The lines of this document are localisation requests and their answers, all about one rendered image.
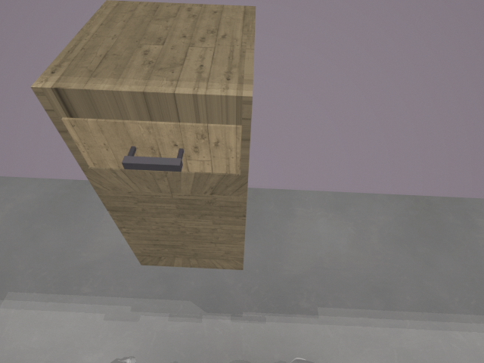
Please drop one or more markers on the drawer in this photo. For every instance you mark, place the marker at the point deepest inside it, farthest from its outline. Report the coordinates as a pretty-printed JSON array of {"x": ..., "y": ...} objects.
[{"x": 207, "y": 147}]

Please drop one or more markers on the handle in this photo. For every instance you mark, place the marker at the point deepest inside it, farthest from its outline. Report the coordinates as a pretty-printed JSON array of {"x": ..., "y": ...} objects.
[{"x": 153, "y": 163}]

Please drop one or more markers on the cabinet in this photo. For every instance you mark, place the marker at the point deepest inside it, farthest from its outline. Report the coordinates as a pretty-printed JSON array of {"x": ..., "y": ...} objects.
[{"x": 163, "y": 62}]

